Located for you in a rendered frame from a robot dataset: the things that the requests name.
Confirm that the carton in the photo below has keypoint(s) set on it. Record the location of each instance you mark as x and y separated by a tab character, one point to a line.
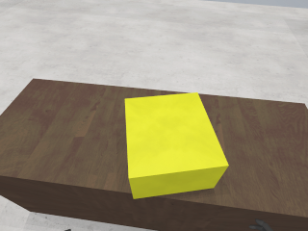
171	145

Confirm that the robot right hand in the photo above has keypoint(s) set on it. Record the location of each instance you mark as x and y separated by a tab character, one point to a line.
262	226

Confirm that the pedestal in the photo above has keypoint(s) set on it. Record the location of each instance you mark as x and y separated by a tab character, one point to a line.
63	152

